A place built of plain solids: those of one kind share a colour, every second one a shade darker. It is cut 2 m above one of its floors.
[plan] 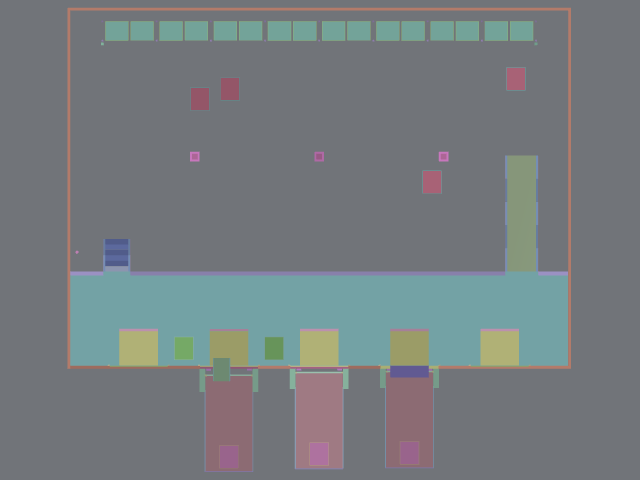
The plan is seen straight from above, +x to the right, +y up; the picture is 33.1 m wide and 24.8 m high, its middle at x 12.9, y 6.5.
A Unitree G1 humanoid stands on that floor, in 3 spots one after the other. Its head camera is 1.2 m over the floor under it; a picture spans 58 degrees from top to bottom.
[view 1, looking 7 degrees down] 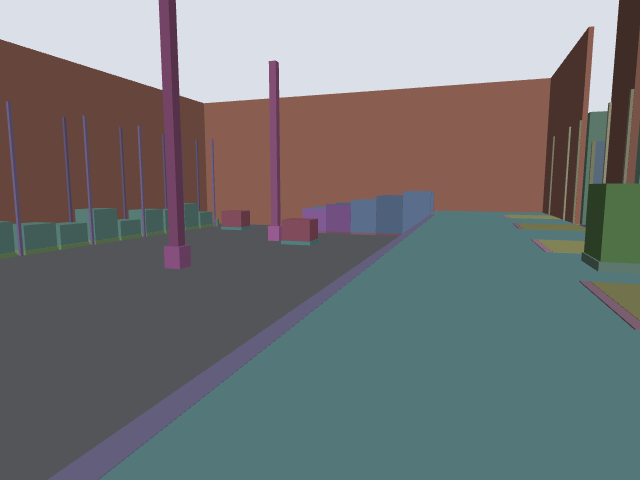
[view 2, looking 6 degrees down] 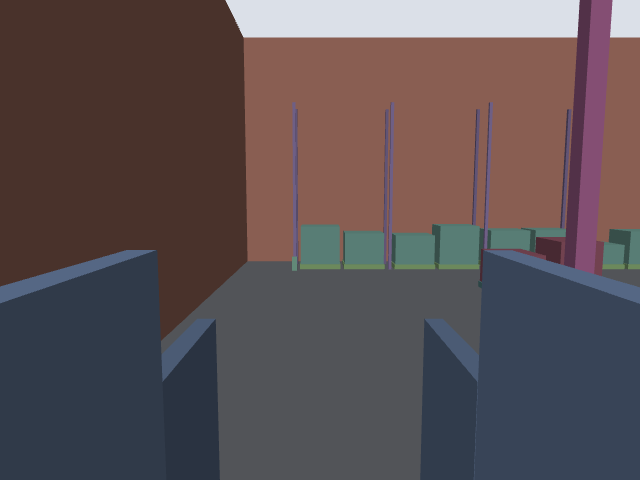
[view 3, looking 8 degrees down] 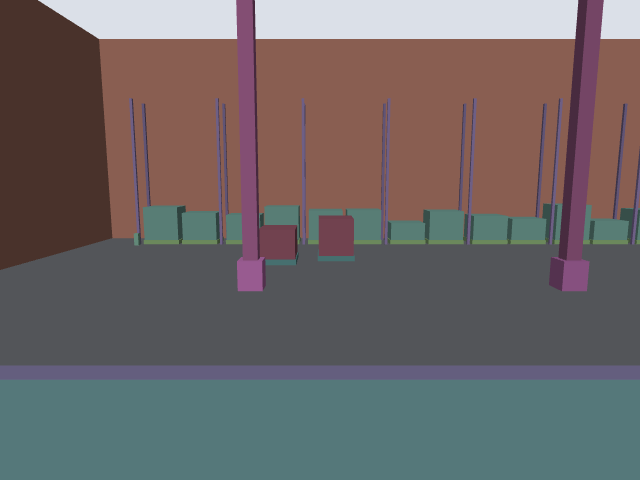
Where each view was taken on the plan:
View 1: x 3.00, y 3.27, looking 19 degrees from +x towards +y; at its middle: ground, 18.05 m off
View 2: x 2.40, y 4.15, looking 90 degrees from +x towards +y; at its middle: rack_load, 12.75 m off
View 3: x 7.81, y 2.20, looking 90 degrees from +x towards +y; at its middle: stage_load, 11.64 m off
